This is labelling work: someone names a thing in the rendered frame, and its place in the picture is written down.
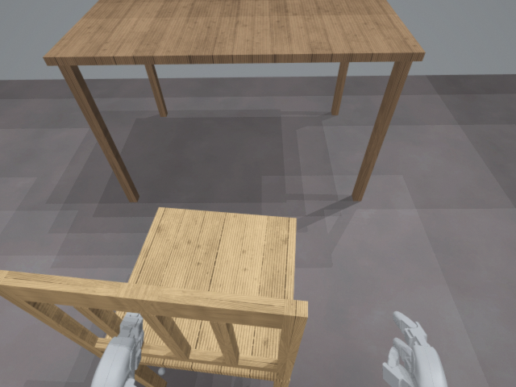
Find robot right hand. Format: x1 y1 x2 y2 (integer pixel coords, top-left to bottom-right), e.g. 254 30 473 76
383 311 447 387

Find chair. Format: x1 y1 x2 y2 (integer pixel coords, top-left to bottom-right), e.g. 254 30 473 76
0 207 308 387

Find table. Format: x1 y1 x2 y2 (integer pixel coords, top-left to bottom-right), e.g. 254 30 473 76
43 0 425 202

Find robot left hand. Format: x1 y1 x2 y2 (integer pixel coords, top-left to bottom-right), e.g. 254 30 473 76
90 312 144 387

